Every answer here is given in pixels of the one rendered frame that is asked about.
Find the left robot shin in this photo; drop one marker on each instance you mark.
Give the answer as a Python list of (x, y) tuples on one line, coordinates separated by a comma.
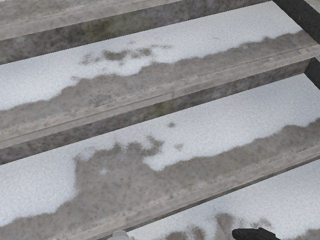
[(120, 233)]

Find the right robot hand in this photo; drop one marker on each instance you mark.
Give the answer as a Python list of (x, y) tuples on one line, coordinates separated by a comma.
[(253, 234)]

